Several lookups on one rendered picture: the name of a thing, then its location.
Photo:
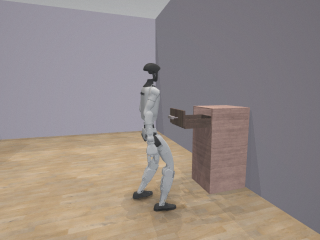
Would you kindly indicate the robot right forearm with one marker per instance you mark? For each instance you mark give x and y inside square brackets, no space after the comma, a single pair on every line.
[148,122]

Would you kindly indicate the robot right upper arm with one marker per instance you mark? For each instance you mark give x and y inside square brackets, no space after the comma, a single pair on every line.
[152,97]

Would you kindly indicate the handle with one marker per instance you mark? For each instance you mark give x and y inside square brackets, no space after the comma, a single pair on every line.
[171,117]

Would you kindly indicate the robot right hand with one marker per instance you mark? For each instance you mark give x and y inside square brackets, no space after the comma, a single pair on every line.
[152,150]

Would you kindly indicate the robot left foot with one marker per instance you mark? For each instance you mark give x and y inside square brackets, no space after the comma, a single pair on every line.
[145,193]

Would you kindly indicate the cabinet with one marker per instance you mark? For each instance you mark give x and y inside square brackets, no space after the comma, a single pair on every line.
[219,152]

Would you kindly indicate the robot head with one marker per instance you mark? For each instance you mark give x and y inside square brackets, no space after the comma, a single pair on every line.
[153,69]

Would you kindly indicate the drawer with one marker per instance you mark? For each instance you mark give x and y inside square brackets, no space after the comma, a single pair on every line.
[189,121]

